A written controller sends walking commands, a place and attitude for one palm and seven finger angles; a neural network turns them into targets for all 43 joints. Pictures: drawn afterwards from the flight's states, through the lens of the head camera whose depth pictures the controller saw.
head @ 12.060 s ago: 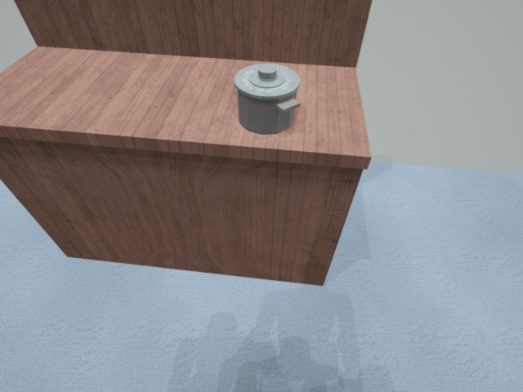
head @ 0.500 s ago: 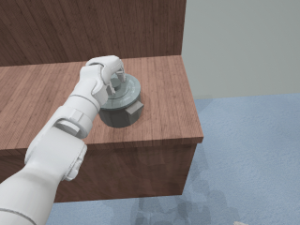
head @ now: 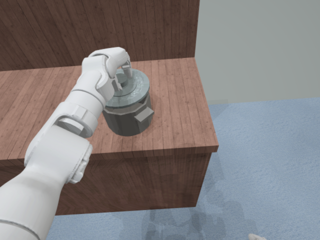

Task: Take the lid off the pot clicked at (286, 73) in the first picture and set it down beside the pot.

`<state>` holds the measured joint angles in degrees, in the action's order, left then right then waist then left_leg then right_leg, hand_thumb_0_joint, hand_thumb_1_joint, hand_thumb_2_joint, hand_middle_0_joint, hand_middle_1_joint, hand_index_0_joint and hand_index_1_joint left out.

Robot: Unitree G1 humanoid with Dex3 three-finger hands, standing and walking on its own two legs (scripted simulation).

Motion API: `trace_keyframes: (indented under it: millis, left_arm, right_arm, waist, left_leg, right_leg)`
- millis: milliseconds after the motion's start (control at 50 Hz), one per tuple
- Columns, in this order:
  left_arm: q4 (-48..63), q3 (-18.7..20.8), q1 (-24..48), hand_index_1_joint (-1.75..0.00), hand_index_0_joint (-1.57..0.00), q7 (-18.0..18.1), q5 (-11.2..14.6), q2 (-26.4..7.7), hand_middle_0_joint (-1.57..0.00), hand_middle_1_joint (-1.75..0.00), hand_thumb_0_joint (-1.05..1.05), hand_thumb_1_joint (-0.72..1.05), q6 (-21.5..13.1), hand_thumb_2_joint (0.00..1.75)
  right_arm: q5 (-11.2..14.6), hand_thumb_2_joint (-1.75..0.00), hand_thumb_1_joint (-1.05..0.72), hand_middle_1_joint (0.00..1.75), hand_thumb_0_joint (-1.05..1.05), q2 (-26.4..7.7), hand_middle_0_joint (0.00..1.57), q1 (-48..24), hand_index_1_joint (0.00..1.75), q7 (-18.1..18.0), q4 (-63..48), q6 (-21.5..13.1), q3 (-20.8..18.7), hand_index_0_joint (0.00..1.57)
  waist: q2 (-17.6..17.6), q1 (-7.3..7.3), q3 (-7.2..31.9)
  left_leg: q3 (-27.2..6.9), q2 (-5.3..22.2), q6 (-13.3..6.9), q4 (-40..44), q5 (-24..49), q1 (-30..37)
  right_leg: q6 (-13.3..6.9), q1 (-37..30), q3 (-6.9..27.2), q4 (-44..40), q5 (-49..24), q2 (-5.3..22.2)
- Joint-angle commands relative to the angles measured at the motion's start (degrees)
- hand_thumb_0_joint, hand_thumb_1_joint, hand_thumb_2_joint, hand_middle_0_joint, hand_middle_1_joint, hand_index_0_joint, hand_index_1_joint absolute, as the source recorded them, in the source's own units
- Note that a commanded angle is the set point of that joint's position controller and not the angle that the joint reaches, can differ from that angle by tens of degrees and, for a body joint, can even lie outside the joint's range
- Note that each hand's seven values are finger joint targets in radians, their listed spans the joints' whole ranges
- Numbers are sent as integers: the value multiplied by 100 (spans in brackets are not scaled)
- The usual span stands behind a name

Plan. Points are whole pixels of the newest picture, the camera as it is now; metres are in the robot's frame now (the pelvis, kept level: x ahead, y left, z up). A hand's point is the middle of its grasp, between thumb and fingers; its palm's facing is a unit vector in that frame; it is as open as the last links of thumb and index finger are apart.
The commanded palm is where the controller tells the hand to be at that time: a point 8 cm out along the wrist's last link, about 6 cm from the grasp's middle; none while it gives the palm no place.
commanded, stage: lift the lid straight up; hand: left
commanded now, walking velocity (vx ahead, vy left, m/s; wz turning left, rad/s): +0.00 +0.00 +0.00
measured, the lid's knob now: (119, 80) +0.51 +0.09 +0.13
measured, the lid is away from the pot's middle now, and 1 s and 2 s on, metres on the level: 0.01 0.01 0.06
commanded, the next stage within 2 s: move the lid sideways beside the pot in 1.38 s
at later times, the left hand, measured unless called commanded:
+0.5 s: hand (107, 66) +0.48 +0.10 +0.20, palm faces -0.31 -0.06 -0.95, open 7.7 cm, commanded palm +0.46 +0.10 +0.28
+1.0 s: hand (104, 49) +0.47 +0.09 +0.25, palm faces -0.26 -0.08 -0.96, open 7.7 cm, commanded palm +0.46 +0.10 +0.33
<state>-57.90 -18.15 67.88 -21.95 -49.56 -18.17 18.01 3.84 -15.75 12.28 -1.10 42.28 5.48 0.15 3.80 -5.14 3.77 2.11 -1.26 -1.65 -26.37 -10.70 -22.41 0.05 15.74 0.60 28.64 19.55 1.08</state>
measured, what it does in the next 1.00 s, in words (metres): stands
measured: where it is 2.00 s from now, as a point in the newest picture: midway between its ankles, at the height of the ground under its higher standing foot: outside the picture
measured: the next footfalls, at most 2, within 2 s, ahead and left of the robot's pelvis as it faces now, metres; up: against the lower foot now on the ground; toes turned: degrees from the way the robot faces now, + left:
none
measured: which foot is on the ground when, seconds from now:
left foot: down 0.00-1.00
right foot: down 0.00-1.00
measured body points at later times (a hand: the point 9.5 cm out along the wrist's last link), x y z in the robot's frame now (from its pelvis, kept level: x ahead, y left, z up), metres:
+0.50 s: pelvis +0.00 +0.00 +0.00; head +0.03 -0.03 +0.45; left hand +0.49 +0.10 +0.26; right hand +0.10 -0.26 -0.13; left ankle +0.02 +0.11 -0.74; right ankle -0.06 -0.12 -0.74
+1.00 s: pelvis -0.01 +0.00 +0.00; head +0.01 -0.02 +0.45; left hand +0.48 +0.10 +0.31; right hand +0.10 -0.26 -0.13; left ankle +0.02 +0.11 -0.74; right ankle -0.06 -0.12 -0.74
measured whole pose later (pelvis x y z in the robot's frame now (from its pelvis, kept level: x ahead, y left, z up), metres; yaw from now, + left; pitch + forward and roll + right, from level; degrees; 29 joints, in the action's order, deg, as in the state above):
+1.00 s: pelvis -0.01 +0.00 +0.00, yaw +1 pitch +6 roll +1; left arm -59.7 -18.3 80.7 -28.7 -51.6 -19.4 20.7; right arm 3.4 -15.9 12.2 -0.8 41.3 2.2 0.6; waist 3.6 -4.8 3.7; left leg 1.5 -1.7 -1.9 -24.9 -9.0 -21.7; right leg 0.3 15.0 0.0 27.6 18.3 1.4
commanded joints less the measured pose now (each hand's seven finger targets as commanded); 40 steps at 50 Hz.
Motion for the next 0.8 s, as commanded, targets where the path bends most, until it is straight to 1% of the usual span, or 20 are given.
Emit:
trace_keyframes:
  millis: [0,40,120,140,180,240,280,300,340,360,380,400,440,500,520,540,620,640,720,780]
  left_arm:
    - [1367,357,4001,-103,-77,266,-169,-1364,-91,-111,0,71,1,96]
    - [1352,496,3983,-103,-77,201,-192,-1573,-91,-111,0,71,-44,96]
    - [1588,416,4195,-103,-77,129,-218,-1489,-91,-111,0,71,-124,96]
    - [1675,533,4189,-103,-77,125,-226,-1623,-91,-111,0,71,-136,96]
    - [1362,401,4023,-103,-77,83,-234,-1438,-91,-111,0,71,-36,96]
    - [1786,499,4276,-103,-77,31,-204,-1560,-91,-111,0,71,-82,96]
    - [1262,292,4022,-103,-77,-31,-236,-1310,-91,-111,0,71,38,96]
    - [1389,477,4160,-103,-77,-29,-239,-1528,-91,-111,0,71,54,96]
    - [1911,575,4461,-103,-77,-60,-231,-1731,-91,-111,0,71,-52,96]
    - [1814,295,4472,-103,-77,-90,-239,-1378,-91,-111,0,71,-47,96]
    - [1742,228,4430,-103,-77,-108,-250,-1257,-91,-111,0,71,-16,96]
    - [1581,403,4392,-103,-77,-106,-282,-1467,-91,-111,0,71,32,96]
    - [1948,561,4558,-103,-77,-120,-191,-1631,-91,-111,0,71,-33,96]
    - [1673,310,4468,-103,-77,-165,-255,-1313,-91,-111,0,71,62,96]
    - [1777,287,4388,-103,-77,-187,-154,-1197,-91,-111,0,71,40,96]
    - [1674,426,4413,-103,-77,-175,-253,-1434,-91,-111,0,71,75,96]
    - [1472,270,4591,-103,-77,-217,-159,-1196,-91,-111,0,71,147,96]
    - [1454,353,4720,-103,-77,-208,-238,-1387,-91,-111,0,71,170,96]
    - [1404,300,4939,-103,-77,-205,-207,-1300,-91,-111,0,71,162,96]
    - [1111,498,5061,-103,-77,-192,-365,-1652,-91,-111,0,71,251,96]
  right_arm:
    - [-24,-90,-90,30,0,-727,20,-164,30,-50,-675,-266,-226,20]
    - [-39,-90,-90,30,0,-759,20,-121,30,-71,-699,-287,-230,20]
    - [-51,-90,-90,30,0,-732,20,-56,30,-54,-737,-380,-260,20]
    - [-52,-90,-90,30,0,-736,20,-73,30,-33,-742,-395,-267,20]
    - [-30,-90,-90,30,0,-740,20,-102,30,-8,-703,-349,-260,20]
    - [-45,-90,-90,30,0,-736,20,-146,30,31,-790,-402,-276,20]
    - [-27,-90,-90,30,0,-735,20,-145,30,39,-727,-355,-260,20]
    - [-30,-90,-90,30,0,-766,20,-113,30,37,-711,-347,-270,20]
    - [-40,-90,-90,30,0,-750,20,-201,30,45,-819,-397,-256,20]
    - [-35,-90,-90,30,0,-700,20,-233,30,53,-827,-416,-256,20]
    - [-39,-90,-90,30,0,-695,20,-174,30,58,-787,-425,-274,20]
    - [-39,-90,-90,30,0,-738,20,-152,30,65,-739,-404,-281,20]
    - [-62,-90,-90,30,0,-729,20,-197,30,81,-810,-441,-266,20]
    - [-45,-90,-90,30,0,-698,20,-247,30,122,-782,-442,-266,20]
    - [-60,-90,-90,30,0,-697,20,-217,30,134,-802,-433,-284,20]
    - [-53,-90,-90,30,0,-709,20,-281,30,144,-778,-418,-262,20]
    - [-48,-90,-90,30,0,-693,20,-303,30,110,-775,-408,-241,20]
    - [-45,-90,-90,30,0,-704,20,-339,30,104,-762,-409,-211,20]
    - [-57,-90,-90,30,0,-681,20,-312,30,36,-767,-479,-196,20]
    - [-62,-90,-90,30,0,-705,20,-314,30,11,-735,-504,-158,20]
  waist:
    - [-632,-45,2519]
    - [-775,-47,2548]
    - [-450,-46,2770]
    - [-503,-17,2852]
    - [-652,-45,2542]
    - [-461,12,2786]
    - [-608,-39,2391]
    - [-698,-18,2466]
    - [-438,34,2871]
    - [-431,-14,2799]
    - [-465,-33,2689]
    - [-569,-15,2618]
    - [-500,60,2892]
    - [-565,34,2671]
    - [-538,59,2729]
    - [-572,82,2688]
    - [-799,26,2504]
    - [-853,39,2495]
    - [-753,25,2518]
    - [-910,57,2482]
  left_leg:
    - [-190,-254,-349,-211,1784,2295]
    - [-177,-254,-375,-216,1833,2246]
    - [-210,-225,-363,-254,2162,2502]
    - [-240,-232,-365,-294,2279,2577]
    - [-197,-242,-356,-260,2114,2403]
    - [-240,-229,-357,-270,2308,2608]
    - [-220,-257,-347,-241,2056,2384]
    - [-216,-242,-346,-204,1944,2361]
    - [-263,-241,-353,-244,2287,2595]
    - [-297,-240,-349,-263,2381,2670]
    - [-300,-225,-344,-279,2444,2710]
    - [-311,-208,-333,-250,2308,2650]
    - [-335,-222,-337,-249,2531,2733]
    - [-330,-224,-324,-251,2503,2713]
    - [-345,-212,-329,-249,2629,2709]
    - [-352,-206,-312,-232,2505,2682]
    - [-312,-226,-324,-153,2011,2455]
    - [-299,-250,-319,-100,1728,2386]
    - [-328,-235,-323,-74,1693,2410]
    - [-298,-267,-319,-15,1434,2223]
  right_leg:
    - [-180,252,-195,-276,-2944,-295]
    - [-175,137,-176,-305,-3073,-280]
    - [-203,182,-193,-295,-3122,-270]
    - [-191,125,-179,-267,-3221,-286]
    - [-183,242,-210,-293,-3141,-291]
    - [-198,157,-205,-283,-3177,-277]
    - [-200,327,-240,-324,-3006,-299]
    - [-197,230,-232,-337,-3000,-289]
    - [-207,49,-179,-284,-3229,-257]
    - [-207,194,-215,-275,-3134,-286]
    - [-206,318,-257,-289,-3079,-306]
    - [-211,325,-256,-305,-2969,-314]
    - [-213,119,-237,-270,-3165,-280]
    - [-214,314,-264,-282,-3033,-299]
    - [-228,237,-281,-303,-3093,-267]
    - [-228,252,-266,-278,-2981,-280]
    - [-241,253,-273,-353,-2819,-257]
    - [-222,229,-263,-353,-2701,-269]
    - [-252,255,-261,-388,-2627,-236]
    - [-225,164,-222,-389,-2582,-247]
